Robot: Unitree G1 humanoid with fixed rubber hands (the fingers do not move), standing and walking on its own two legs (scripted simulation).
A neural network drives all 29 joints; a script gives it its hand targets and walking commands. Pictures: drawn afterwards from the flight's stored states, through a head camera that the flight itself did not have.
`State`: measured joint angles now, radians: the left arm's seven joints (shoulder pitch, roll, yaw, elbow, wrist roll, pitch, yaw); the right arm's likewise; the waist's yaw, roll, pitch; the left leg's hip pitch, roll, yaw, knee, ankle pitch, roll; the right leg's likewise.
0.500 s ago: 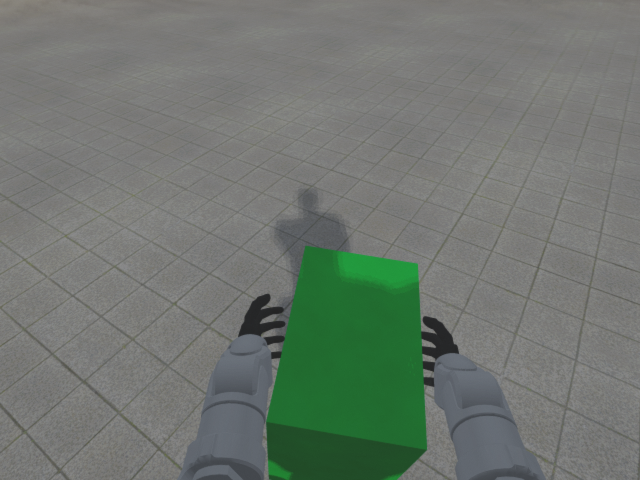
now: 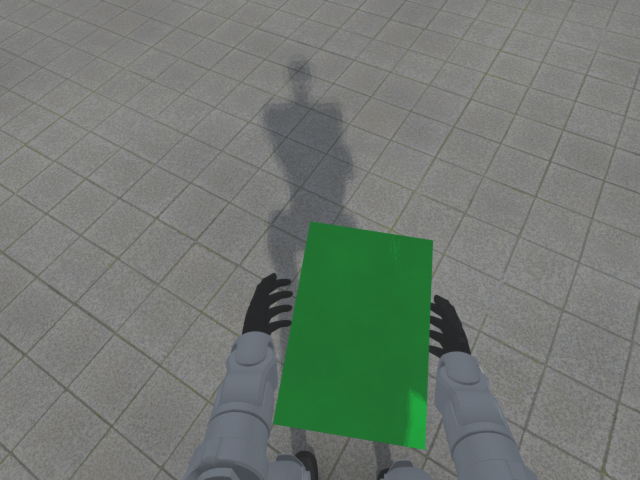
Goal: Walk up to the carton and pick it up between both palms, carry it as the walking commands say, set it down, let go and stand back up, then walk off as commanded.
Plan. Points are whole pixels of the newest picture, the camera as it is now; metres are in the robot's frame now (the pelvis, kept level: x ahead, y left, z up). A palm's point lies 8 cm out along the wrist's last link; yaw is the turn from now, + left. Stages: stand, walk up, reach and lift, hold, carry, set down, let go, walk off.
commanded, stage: set down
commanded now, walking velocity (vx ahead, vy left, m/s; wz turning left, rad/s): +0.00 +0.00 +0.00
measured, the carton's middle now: (349, 340) +0.34 +0.00 -0.16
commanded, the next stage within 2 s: none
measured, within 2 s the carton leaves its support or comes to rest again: neither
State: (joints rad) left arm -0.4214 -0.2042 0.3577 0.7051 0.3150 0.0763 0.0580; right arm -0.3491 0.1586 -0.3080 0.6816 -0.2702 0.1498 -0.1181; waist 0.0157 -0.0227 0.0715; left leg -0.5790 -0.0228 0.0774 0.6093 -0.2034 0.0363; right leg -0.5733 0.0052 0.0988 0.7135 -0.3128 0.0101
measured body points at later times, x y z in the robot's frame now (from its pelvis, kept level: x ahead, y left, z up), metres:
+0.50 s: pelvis -0.03 +0.01 -0.03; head +0.21 +0.02 +0.34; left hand +0.27 +0.16 -0.19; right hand +0.32 -0.10 -0.18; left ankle +0.06 +0.11 -0.72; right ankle +0.02 -0.12 -0.72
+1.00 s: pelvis -0.06 +0.00 -0.09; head +0.23 +0.00 +0.24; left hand +0.32 +0.15 -0.25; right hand +0.36 -0.07 -0.26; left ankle +0.06 +0.11 -0.72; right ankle +0.02 -0.12 -0.72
